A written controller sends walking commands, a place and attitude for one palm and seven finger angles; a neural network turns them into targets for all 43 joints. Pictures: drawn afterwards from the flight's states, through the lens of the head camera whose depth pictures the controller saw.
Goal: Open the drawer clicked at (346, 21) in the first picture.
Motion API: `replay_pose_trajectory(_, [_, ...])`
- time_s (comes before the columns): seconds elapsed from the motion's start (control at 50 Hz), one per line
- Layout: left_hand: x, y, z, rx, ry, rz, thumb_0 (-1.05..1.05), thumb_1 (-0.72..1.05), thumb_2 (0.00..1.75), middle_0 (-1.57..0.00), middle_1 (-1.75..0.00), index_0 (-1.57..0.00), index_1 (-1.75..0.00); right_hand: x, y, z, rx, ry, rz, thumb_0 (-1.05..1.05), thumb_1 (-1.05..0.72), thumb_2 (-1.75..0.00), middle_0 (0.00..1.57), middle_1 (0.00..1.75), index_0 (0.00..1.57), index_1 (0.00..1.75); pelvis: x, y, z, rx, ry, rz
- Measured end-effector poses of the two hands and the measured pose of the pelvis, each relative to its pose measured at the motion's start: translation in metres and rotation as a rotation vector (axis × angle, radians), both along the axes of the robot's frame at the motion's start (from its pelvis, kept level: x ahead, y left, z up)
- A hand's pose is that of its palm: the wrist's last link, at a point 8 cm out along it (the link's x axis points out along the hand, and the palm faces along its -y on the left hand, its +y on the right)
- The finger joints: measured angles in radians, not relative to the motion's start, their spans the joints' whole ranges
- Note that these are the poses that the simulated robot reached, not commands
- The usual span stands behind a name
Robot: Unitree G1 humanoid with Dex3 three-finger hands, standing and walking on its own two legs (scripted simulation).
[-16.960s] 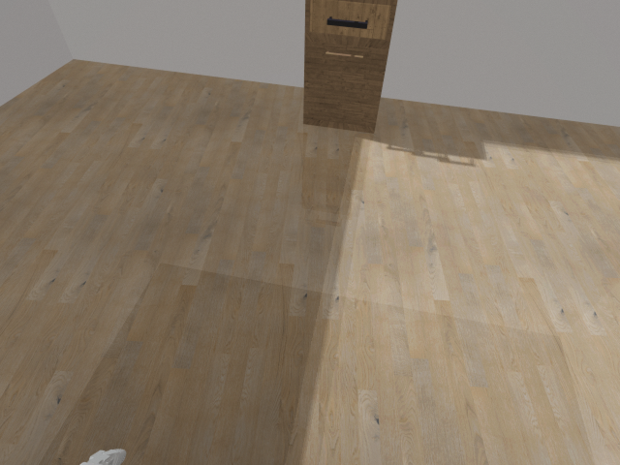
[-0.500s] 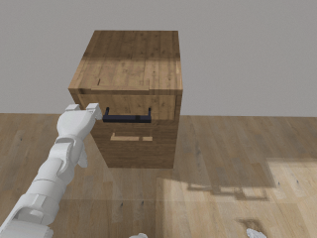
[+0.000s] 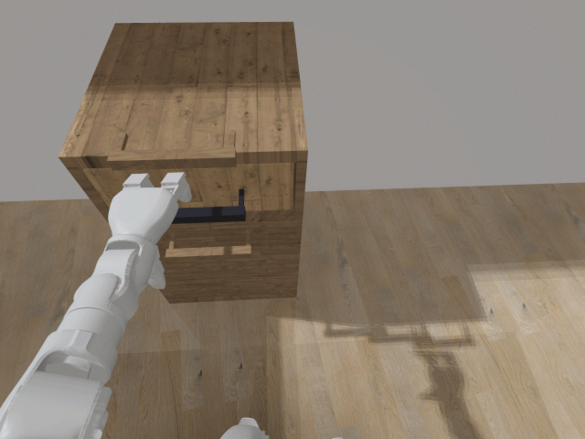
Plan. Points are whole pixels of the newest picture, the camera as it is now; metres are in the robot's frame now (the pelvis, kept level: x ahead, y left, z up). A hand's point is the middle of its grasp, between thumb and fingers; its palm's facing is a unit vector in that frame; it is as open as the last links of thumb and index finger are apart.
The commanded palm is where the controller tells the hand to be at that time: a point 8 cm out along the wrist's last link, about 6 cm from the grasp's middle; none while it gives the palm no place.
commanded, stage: move the hooked fingers above the handle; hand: left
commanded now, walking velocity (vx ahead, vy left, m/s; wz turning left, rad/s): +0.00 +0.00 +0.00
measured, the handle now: (196, 205) +0.54 +0.20 -0.11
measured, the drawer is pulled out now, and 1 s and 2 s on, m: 0.00 0.00 0.00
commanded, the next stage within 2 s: none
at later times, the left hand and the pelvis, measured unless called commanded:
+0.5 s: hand (200, 207) +0.49 +0.17 -0.04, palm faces -0.02 -0.05 -1.00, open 13.8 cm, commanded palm +0.48 +0.18 +0.00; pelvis -0.03 +0.02 -0.04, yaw -2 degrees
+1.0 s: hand (193, 209) +0.49 +0.18 -0.05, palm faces -0.07 -0.07 -0.99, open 13.8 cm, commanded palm +0.48 +0.17 +0.00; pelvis -0.03 +0.02 -0.05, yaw -1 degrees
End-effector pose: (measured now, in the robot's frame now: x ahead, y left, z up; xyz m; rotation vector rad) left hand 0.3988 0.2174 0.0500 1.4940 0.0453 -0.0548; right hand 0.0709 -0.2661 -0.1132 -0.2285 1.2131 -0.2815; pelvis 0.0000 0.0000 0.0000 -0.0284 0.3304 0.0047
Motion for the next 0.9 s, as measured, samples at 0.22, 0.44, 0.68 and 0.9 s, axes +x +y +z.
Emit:
replay_pose_trajectory(0.22, [0.016, 0.006, -0.029, 0.105, -0.031, 0.160, 0.00, -0.49, 0.30, -0.32, -1.19, -0.32, -1.20, -0.023, 0.017, -0.025, 0.053, 0.060, -0.007, 0.01, -0.91, -0.90, 0.20, 0.30, 0.20, 0.30, -0.013, 0.007, -0.018, -0.009, 0.058, -0.001])
replay_pose_trajectory(0.44, [0.059, -0.038, -0.031, 0.024, -0.015, -0.004, 0.00, -0.49, 0.30, -0.32, -1.20, -0.32, -1.20, -0.097, 0.013, -0.022, -0.032, 0.161, -0.086, 0.01, -0.90, -0.90, 0.20, 0.30, 0.20, 0.30, -0.025, 0.014, -0.033, -0.040, 0.110, 0.001])
replay_pose_trajectory(0.68, [0.076, -0.032, -0.059, 0.061, -0.069, 0.116, 0.00, -0.48, 0.30, -0.33, -1.23, -0.34, -1.23, -0.160, 0.034, -0.043, 0.023, 0.294, -0.169, 0.01, -0.91, -0.90, 0.20, 0.30, 0.20, 0.30, -0.039, 0.023, -0.053, -0.040, 0.178, -0.046])
replay_pose_trajectory(0.9, [0.067, -0.009, -0.036, 0.053, 0.049, 0.088, 0.00, -0.49, 0.30, -0.32, -1.20, -0.33, -1.21, -0.138, 0.039, -0.028, 0.016, 0.233, -0.118, 0.01, -0.90, -0.90, 0.20, 0.30, 0.20, 0.30, -0.033, 0.021, -0.039, -0.053, 0.134, -0.004])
